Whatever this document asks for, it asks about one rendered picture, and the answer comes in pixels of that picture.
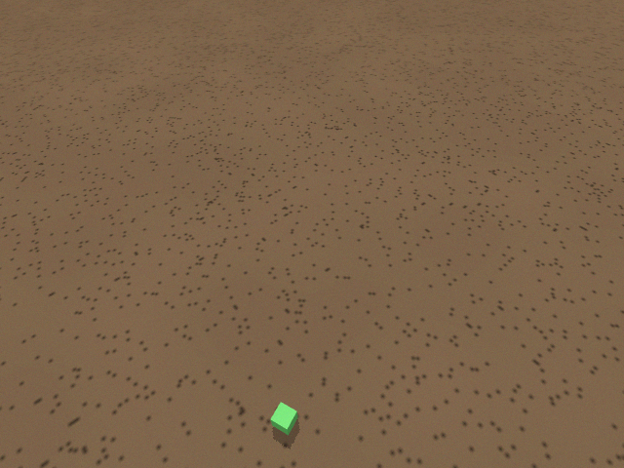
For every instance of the cube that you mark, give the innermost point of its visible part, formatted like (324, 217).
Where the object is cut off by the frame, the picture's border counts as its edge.
(284, 418)

